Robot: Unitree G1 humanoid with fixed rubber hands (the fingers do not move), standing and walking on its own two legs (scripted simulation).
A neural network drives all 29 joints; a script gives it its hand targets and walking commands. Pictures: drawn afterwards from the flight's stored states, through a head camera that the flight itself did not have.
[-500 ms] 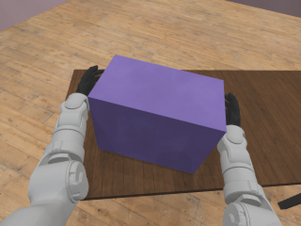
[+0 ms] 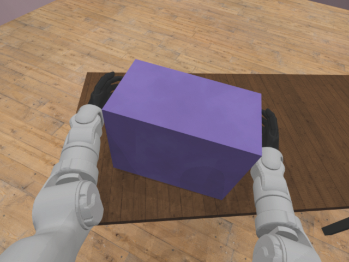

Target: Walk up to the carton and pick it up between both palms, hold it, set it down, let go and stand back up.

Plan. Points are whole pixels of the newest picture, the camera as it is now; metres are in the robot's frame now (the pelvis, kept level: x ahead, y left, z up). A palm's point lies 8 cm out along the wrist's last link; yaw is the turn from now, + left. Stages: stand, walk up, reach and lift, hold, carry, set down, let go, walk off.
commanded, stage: set down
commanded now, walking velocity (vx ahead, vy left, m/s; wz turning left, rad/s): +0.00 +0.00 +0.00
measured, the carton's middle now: (181, 133) +0.42 -0.02 +0.03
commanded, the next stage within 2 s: none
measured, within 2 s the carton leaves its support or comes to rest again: rests again in 0.10 s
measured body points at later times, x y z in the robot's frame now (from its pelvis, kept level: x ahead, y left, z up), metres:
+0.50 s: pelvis +0.00 +0.00 +0.00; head +0.05 +0.04 +0.44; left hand +0.46 +0.18 +0.08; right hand +0.37 -0.22 +0.07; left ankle -0.01 +0.12 -0.75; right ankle -0.02 -0.14 -0.75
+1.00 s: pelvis -0.01 +0.01 -0.01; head +0.05 +0.04 +0.43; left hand +0.47 +0.18 +0.07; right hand +0.38 -0.22 +0.05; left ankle -0.01 +0.12 -0.75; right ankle -0.02 -0.14 -0.75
